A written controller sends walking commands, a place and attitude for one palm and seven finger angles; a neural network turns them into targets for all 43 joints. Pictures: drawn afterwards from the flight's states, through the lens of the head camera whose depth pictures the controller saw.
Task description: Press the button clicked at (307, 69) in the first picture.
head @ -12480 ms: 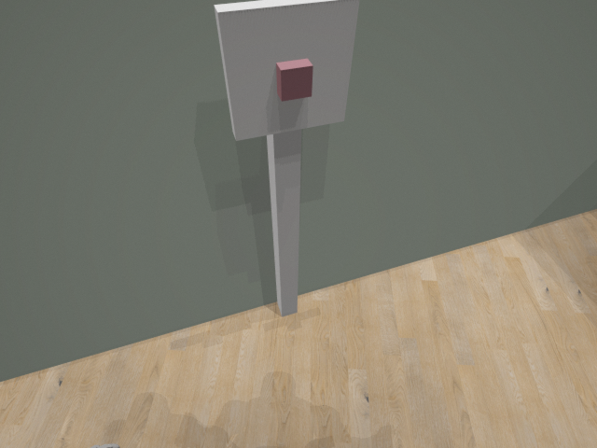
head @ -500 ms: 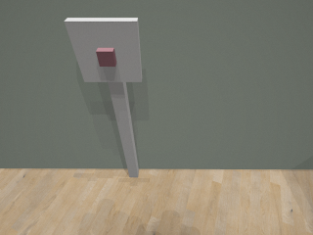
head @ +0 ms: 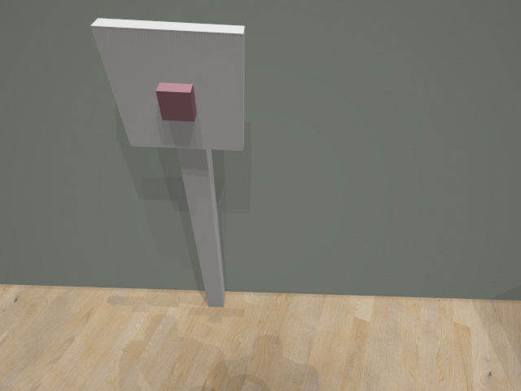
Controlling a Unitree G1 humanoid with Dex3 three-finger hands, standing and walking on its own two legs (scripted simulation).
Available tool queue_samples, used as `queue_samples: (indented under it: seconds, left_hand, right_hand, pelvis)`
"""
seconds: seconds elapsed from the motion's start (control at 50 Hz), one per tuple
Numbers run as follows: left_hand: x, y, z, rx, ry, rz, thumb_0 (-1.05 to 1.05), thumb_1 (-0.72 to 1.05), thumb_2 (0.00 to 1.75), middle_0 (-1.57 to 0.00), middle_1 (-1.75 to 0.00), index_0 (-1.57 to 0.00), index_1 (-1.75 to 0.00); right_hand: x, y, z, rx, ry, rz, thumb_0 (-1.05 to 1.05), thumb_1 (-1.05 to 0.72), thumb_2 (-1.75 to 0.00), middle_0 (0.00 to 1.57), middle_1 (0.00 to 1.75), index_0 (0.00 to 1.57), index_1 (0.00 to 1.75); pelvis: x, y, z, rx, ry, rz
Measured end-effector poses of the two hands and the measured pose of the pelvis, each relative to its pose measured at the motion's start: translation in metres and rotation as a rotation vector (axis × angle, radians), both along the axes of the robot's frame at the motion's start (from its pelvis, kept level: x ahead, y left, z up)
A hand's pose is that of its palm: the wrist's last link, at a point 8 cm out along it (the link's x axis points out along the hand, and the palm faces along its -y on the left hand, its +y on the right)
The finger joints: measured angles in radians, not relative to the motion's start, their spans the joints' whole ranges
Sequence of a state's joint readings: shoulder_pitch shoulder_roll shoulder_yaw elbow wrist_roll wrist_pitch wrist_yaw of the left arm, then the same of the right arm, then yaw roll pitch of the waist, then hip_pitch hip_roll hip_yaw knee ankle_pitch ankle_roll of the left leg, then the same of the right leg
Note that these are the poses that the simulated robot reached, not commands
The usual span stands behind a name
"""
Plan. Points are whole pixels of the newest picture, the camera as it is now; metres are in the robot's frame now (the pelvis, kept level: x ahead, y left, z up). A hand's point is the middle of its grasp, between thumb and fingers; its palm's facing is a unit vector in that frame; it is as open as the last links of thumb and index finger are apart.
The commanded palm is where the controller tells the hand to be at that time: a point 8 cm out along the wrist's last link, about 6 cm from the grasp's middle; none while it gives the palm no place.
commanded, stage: come to a stop and stand still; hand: left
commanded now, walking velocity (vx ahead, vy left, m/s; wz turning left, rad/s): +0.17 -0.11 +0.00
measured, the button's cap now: (177, 101) +0.51 +0.19 +0.19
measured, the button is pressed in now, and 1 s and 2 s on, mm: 0 0 0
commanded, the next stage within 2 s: look again from close up in 1.30 s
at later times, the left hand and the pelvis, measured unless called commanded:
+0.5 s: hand out of the picture +0.12 +0.15 -0.16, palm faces +0.08 -0.97 -0.23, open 7.4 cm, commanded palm none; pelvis +0.04 -0.03 +0.00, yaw +3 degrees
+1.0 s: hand out of the picture -0.02 +0.16 -0.15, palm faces +0.05 -0.98 -0.20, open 7.4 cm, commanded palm none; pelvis +0.01 -0.01 +0.02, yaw +0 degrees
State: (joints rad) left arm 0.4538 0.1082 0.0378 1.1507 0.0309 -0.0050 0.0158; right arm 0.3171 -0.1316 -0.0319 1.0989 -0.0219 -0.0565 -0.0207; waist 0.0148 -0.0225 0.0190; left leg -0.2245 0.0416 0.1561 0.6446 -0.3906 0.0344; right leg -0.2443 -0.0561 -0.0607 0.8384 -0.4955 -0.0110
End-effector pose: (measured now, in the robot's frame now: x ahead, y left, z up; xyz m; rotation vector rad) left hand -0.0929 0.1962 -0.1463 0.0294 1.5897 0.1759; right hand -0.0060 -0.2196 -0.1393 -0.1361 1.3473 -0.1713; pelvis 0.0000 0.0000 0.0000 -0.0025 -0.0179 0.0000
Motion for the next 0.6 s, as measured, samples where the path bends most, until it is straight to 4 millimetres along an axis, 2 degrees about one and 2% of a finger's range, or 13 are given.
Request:
queue_samples:
  seconds: [0.06, 0.16, 0.24, 0.3, 0.36, 0.44, 0.52, 0.6]
  left_hand:
    - [0.031, 0.007, 0.005, 0.0, -0.006, -0.044, 0.01, 0.91, 0.9, -0.2, -0.3, -0.19, -0.3]
    - [0.111, 0.011, 0.014, 0.035, -0.151, -0.066, 0.01, 0.91, 0.9, -0.2, -0.3, -0.19, -0.3]
    - [0.161, 0.015, 0.019, 0.109, -0.232, -0.088, 0.03, 0.95, 0.9, -0.2, -0.3, -0.19, -0.3]
    - [0.188, 0.014, 0.018, 0.155, -0.292, -0.094, 0.02, 0.94, 0.9, -0.2, -0.3, -0.19, -0.3]
    - [0.201, 0.008, 0.021, 0.169, -0.33, -0.092, 0.02, 0.93, 0.9, -0.2, -0.3, -0.19, -0.3]
    - [0.204, 0.002, 0.023, 0.157, -0.351, -0.089, 0.01, 0.92, 0.9, -0.2, -0.3, -0.19, -0.3]
    - [0.198, 0.003, 0.021, 0.127, -0.369, -0.077, 0.01, 0.91, 0.9, -0.2, -0.3, -0.2, -0.3]
    - [0.183, 0.014, 0.009, 0.091, -0.368, -0.061, 0.01, 0.91, 0.9, -0.2, -0.3, -0.2, -0.3]
  right_hand:
    - [0.013, 0.001, 0.009, -0.009, -0.035, -0.025, 0.0, -0.91, -0.9, 0.2, 0.3, 0.2, 0.29]
    - [0.014, 0.003, 0.014, 0.012, 0.046, -0.024, 0.0, -0.91, -0.9, 0.2, 0.3, 0.2, 0.29]
    - [0.015, -0.004, 0.003, 0.046, 0.124, -0.037, 0.0, -0.9, -0.9, 0.2, 0.3, 0.2, 0.29]
    - [0.022, -0.018, -0.013, 0.063, 0.159, -0.047, 0.0, -0.9, -0.9, 0.2, 0.3, 0.21, 0.3]
    - [0.037, -0.032, -0.018, 0.049, 0.154, -0.044, 0.0, -0.9, -0.9, 0.2, 0.3, 0.2, 0.29]
    - [0.064, -0.045, -0.013, 0.019, 0.086, -0.011, 0.01, -0.91, -0.9, 0.2, 0.3, 0.2, 0.29]
    - [0.086, -0.048, -0.002, -0.011, -0.005, 0.027, 0.0, -0.91, -0.9, 0.2, 0.3, 0.2, 0.29]
    - [0.089, -0.041, 0.008, -0.046, -0.088, 0.041, 0.0, -0.91, -0.9, 0.2, 0.3, 0.2, 0.29]
  pelvis:
    - [0.013, -0.001, 0.008, -0.002, 0.003, -0.013]
    - [0.034, -0.009, 0.017, -0.002, 0.014, 0.001]
    - [0.05, -0.023, 0.011, 0.012, -0.001, 0.017]
    - [0.06, -0.035, 0.0, 0.017, -0.007, 0.031]
    - [0.059, -0.037, -0.001, 0.01, -0.009, 0.045]
    - [0.049, -0.036, 0.003, 0.013, -0.01, 0.049]
    - [0.038, -0.03, 0.005, 0.013, -0.008, 0.048]
    - [0.028, -0.018, 0.001, -0.003, -0.007, 0.04]
